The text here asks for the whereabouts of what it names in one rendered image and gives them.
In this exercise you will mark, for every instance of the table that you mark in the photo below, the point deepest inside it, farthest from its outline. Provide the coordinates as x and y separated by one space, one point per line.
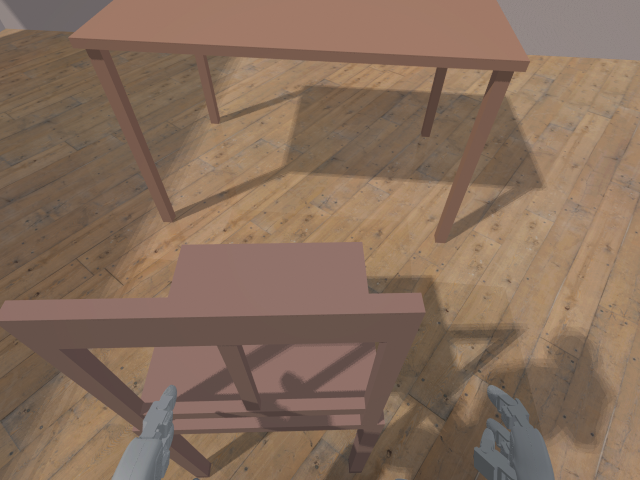
462 34

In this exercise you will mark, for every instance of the robot right hand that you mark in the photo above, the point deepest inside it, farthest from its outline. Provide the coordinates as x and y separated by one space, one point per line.
523 453

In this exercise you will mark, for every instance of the robot left hand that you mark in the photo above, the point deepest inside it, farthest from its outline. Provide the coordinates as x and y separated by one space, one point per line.
147 457

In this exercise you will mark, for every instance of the chair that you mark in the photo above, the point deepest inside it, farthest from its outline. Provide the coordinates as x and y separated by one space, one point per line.
264 337

